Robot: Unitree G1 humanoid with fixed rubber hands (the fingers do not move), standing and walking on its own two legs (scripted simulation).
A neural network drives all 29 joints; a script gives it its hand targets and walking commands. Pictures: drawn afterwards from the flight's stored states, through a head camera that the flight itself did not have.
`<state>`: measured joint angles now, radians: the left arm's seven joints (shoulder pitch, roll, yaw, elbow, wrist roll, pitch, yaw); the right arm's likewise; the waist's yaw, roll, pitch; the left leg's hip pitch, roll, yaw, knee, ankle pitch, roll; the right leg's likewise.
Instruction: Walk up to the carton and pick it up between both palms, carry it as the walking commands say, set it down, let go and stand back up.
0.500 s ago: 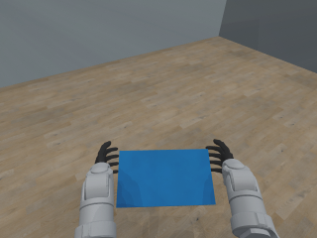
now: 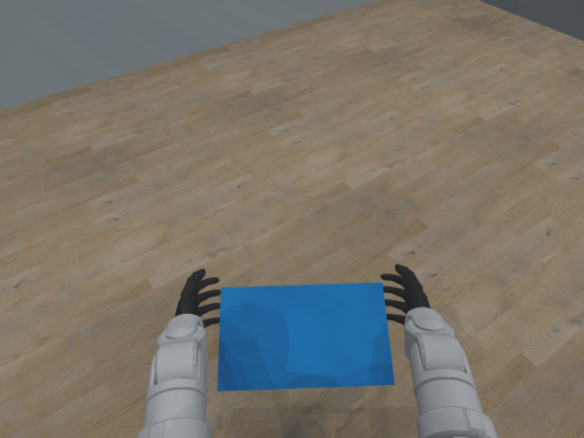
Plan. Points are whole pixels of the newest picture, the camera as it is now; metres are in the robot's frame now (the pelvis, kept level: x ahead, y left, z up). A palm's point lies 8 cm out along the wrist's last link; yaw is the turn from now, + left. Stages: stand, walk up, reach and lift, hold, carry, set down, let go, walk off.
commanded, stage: set down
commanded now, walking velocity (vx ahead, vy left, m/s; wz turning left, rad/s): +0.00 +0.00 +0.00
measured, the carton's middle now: (302, 335) +0.29 +0.05 -0.12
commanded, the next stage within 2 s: none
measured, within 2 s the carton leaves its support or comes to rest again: neither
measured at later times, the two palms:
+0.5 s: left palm (197, 331) +0.27 +0.23 -0.11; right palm (391, 321) +0.33 -0.10 -0.11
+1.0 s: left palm (212, 334) +0.30 +0.22 -0.20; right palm (378, 323) +0.36 -0.10 -0.19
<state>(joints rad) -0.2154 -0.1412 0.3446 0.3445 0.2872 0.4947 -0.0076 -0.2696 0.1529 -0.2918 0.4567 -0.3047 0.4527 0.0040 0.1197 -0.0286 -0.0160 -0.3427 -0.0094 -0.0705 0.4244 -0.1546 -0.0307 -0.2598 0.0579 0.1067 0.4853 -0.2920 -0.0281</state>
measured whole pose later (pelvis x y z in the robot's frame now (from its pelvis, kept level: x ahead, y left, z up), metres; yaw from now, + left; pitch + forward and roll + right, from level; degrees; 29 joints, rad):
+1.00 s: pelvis -0.07 +0.01 -0.13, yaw -1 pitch +37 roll -1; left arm -0.61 -0.12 0.45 0.52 0.22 0.32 0.14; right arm -0.72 0.04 -0.38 0.71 -0.23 0.29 -0.07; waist 0.10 -0.06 -0.24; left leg -1.49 -0.05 -0.10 1.16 -0.31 -0.04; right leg -1.40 0.11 0.08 1.24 -0.47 0.01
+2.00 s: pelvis -0.10 +0.02 -0.28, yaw -3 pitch +49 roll -2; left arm -0.91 0.01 0.49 0.61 0.12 0.30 0.11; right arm -1.10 -0.13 -0.26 0.89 -0.12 0.26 -0.09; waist 0.11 -0.05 -0.19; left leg -2.13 -0.08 -0.10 1.66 -0.39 -0.06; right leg -2.03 0.16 0.07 1.75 -0.58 0.05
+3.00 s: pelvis -0.10 +0.01 -0.37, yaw -3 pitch +45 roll +1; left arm -1.19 0.15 0.49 0.81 0.04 0.22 0.07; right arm -1.43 -0.27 -0.11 1.06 -0.04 0.23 -0.12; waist 0.14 -0.03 0.16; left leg -2.33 -0.04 -0.05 2.01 -0.47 -0.07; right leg -2.26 0.20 0.05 2.12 -0.65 0.05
